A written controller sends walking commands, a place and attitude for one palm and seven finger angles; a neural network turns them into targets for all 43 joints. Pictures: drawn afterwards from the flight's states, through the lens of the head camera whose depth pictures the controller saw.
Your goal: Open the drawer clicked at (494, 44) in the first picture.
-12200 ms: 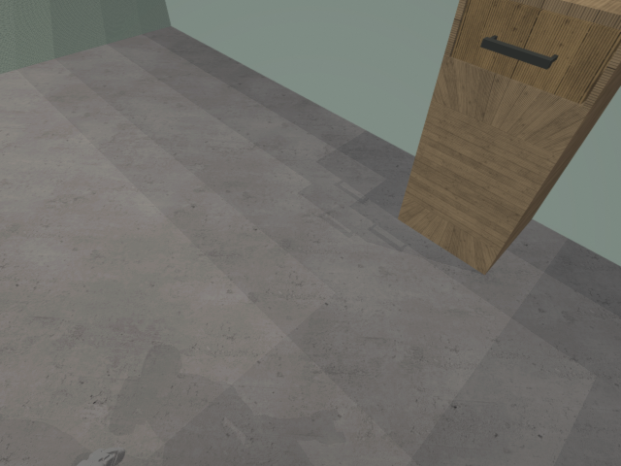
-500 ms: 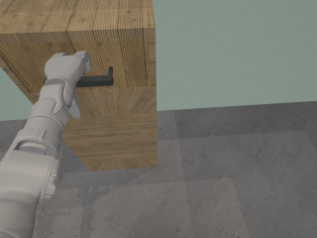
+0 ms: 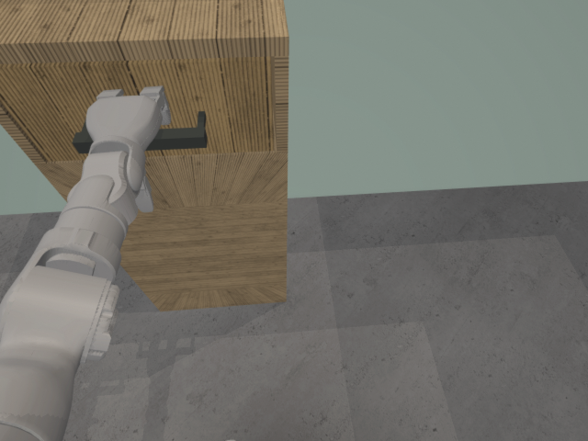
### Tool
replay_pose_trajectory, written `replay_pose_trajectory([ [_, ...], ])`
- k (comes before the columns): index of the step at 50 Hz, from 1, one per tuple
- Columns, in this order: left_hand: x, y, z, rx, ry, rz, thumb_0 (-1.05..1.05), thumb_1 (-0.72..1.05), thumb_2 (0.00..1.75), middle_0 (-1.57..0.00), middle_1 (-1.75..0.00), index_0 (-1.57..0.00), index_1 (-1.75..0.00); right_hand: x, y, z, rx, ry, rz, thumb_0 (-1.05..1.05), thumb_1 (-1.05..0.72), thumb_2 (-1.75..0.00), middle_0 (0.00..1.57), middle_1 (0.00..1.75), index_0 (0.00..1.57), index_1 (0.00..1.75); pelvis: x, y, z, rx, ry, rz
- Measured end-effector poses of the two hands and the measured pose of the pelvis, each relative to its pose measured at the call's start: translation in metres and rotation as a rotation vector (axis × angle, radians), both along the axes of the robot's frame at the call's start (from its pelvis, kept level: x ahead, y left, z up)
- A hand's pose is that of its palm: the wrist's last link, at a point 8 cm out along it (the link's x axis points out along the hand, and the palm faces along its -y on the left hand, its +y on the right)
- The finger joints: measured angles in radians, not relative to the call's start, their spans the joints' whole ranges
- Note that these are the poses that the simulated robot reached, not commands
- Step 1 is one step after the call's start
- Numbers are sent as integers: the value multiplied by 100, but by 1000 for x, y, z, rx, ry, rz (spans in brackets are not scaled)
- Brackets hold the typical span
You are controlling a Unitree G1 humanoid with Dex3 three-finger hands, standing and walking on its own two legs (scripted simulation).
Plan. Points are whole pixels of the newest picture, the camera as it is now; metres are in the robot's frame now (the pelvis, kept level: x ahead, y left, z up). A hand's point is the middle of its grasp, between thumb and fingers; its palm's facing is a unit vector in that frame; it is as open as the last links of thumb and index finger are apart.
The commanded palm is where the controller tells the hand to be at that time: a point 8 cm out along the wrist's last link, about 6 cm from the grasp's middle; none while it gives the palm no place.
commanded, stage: lower the fingers behind the handle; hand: left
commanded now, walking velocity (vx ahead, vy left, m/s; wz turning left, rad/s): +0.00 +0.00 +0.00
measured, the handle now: (144, 130) +0.55 +0.20 +0.09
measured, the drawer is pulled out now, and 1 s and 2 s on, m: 0.00 0.00 0.01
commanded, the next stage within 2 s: close the thumb around the handle in 0.54 s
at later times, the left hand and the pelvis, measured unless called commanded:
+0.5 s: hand (147, 163) +0.51 +0.19 +0.07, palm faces -0.04 -0.03 -1.00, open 13.8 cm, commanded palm +0.49 +0.20 +0.12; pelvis +0.00 +0.01 +0.00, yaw -1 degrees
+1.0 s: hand (140, 165) +0.50 +0.20 +0.07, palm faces -0.05 -0.04 -1.00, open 10.2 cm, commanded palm +0.48 +0.20 +0.12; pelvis +0.01 +0.00 +0.00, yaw +0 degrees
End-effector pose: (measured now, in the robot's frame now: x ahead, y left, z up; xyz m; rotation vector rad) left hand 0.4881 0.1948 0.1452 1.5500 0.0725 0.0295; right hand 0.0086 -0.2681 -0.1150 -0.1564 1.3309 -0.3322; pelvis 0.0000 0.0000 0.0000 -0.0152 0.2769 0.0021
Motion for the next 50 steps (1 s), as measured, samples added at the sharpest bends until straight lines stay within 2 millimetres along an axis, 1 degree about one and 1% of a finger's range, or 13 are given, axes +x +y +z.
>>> replay_pose_trajectory([
  [2,0,0,-6,10,31,6,0,-49,30,-32,-121,-32,-125,-1,0,0,-4,-9,-2,0,-91,-90,20,30,20,30,-2,0,-1,-1,2,-1],
  [6,-1,1,-24,-2,82,-9,0,-49,30,-32,-121,-32,-123,-6,0,1,-18,-16,-11,0,-91,-90,20,30,20,30,-5,1,-3,-2,10,-7],
  [10,-1,2,-25,-5,33,-53,0,-49,30,-32,-120,-32,-121,-16,1,-1,-27,9,-14,0,-91,-90,20,30,20,30,-5,2,-5,-4,24,-9],
  [14,-2,3,-27,-9,2,-50,0,-49,30,-32,-120,-32,-121,-24,3,-4,-15,49,-16,0,-91,-90,20,30,20,30,-3,4,-7,-7,31,-8],
  [19,-1,2,-27,-6,-7,-23,0,-49,30,-32,-120,-32,-120,-28,7,-6,5,71,-27,0,-91,-90,20,30,20,30,0,5,-6,-8,30,-8],
  [23,-1,0,-25,-13,7,-8,0,-49,30,-32,-120,-33,-121,-25,10,-6,14,63,-32,0,-91,-90,20,30,20,30,2,5,-4,-7,23,-10],
  [27,-1,-1,-24,-20,23,-13,0,-49,30,-32,-120,-33,-121,-17,11,-6,15,39,-33,0,-91,-90,20,30,20,30,3,5,-2,-5,14,-15],
  [36,-4,2,-25,-16,14,-29,0,-48,31,-32,-120,-32,-120,2,5,-4,4,-1,-9,0,-91,-90,20,30,20,30,6,4,-2,-2,11,-13],
  [39,-4,4,-25,-15,10,-22,0,-42,33,-32,-121,-33,-121,6,3,-4,0,-4,-2,0,-91,-90,20,30,20,30,7,3,-2,-2,12,-11],
  [42,-4,6,-25,-22,11,-15,0,-32,37,-32,-122,-33,-122,10,0,-3,-5,-5,2,0,-91,-90,20,30,20,30,8,2,-2,-2,11,-10],
  [50,-6,8,-23,-16,20,-16,0,5,53,-34,-126,-36,-126,14,-3,-2,-5,-4,2,0,-91,-90,20,30,20,30,11,1,0,-1,4,-7],
])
